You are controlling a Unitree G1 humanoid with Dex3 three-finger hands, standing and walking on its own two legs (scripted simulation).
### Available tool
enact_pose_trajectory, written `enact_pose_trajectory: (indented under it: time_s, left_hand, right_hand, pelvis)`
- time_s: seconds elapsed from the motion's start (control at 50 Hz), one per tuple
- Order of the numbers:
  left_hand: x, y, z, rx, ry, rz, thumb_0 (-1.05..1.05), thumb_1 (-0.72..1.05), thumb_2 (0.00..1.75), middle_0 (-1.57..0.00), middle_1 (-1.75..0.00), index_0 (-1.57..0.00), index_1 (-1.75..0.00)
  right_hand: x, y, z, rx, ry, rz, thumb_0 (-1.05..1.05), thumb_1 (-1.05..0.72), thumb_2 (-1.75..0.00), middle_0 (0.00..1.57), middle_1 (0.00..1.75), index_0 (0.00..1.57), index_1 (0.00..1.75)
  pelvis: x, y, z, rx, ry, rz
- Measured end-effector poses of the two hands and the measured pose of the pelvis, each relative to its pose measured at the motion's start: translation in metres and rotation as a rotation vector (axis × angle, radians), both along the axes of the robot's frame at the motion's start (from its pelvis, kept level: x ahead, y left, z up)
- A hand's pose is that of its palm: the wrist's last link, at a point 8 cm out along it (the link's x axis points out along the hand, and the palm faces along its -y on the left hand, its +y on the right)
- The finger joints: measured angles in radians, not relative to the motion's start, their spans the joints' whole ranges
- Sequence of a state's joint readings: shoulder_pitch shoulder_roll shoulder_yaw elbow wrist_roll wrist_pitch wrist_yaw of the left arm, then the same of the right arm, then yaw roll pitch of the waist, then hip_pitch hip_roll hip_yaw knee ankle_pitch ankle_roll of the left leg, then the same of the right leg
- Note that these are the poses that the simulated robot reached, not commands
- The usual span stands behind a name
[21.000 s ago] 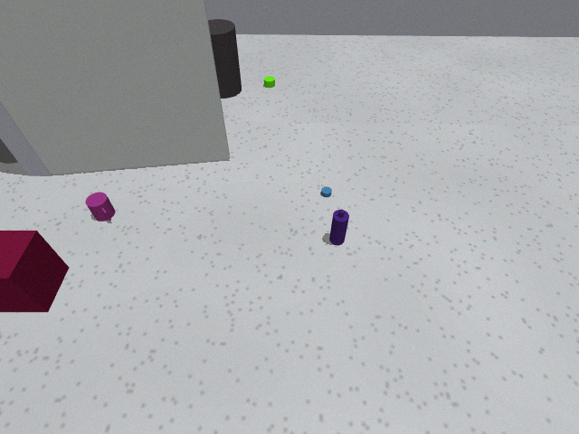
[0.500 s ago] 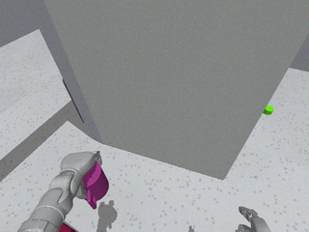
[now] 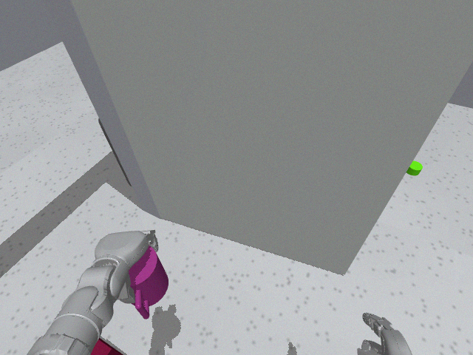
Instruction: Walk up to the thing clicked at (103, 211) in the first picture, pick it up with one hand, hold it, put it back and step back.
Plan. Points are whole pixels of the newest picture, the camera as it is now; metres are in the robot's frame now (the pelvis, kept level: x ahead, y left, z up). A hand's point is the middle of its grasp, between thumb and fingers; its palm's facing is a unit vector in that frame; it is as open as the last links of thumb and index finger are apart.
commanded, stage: hold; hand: left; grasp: from above
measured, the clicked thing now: (141, 283) +0.28 +0.21 -0.09
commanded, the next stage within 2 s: crouch in 0.08 s
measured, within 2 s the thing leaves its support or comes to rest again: neither
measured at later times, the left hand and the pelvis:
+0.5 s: hand (137, 281) +0.28 +0.22 -0.10, palm faces -0.49 -0.03 -0.87, open 11.6 cm; pelvis +0.00 +0.00 -0.01, yaw +1 degrees
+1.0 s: hand (164, 282) +0.38 +0.23 -0.34, palm faces -0.44 +0.01 -0.90, open 11.6 cm; pelvis -0.04 +0.01 -0.20, yaw -1 degrees
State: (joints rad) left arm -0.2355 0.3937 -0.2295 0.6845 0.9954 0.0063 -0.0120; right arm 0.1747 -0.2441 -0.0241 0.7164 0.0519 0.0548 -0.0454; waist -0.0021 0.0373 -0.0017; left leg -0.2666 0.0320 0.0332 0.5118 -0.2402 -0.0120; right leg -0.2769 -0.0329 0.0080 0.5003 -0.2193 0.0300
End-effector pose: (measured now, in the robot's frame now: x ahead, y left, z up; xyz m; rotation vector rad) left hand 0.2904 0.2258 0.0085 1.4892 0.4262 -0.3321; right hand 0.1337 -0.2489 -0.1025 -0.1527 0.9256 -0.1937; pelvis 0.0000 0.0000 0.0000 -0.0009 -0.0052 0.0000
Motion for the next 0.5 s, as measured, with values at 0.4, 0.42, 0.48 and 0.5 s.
enact_pose_trajectory:
  time_s: [0.4,0.42,0.48,0.5]
  left_hand:
    - [0.002,-0.001,-0.02,0.001,0.02,-0.014,0.0,-0.22,0.73,-0.56,-0.84,-0.48,-0.81]
    - [0.001,-0.001,-0.024,0.002,0.02,-0.016,0.0,-0.23,0.73,-0.56,-0.83,-0.48,-0.81]
    - [0.002,-0.001,-0.042,0.015,0.022,-0.023,0.0,-0.23,0.74,-0.57,-0.83,-0.48,-0.81]
    - [0.002,-0.001,-0.049,0.019,0.024,-0.023,0.0,-0.24,0.75,-0.57,-0.83,-0.49,-0.81]
  right_hand:
    - [-0.007,-0.007,-0.001,-0.015,0.036,-0.014,0.01,-0.9,-0.9,0.2,0.3,0.2,0.3]
    - [-0.009,-0.008,-0.002,-0.018,0.046,-0.014,0.01,-0.9,-0.9,0.2,0.3,0.2,0.3]
    - [-0.019,-0.011,-0.008,-0.031,0.082,-0.01,0.01,-0.9,-0.9,0.2,0.3,0.2,0.3]
    - [-0.023,-0.013,-0.011,-0.036,0.097,-0.009,0.01,-0.9,-0.9,0.2,0.3,0.2,0.3]
  pelvis:
    - [0.001,-0.002,-0.002,0.001,0.021,0.005]
    - [0.0,-0.002,-0.002,0.001,0.028,0.006]
    - [-0.003,-0.003,-0.007,0.0,0.061,0.01]
    - [-0.004,-0.003,-0.01,-0.002,0.075,0.011]
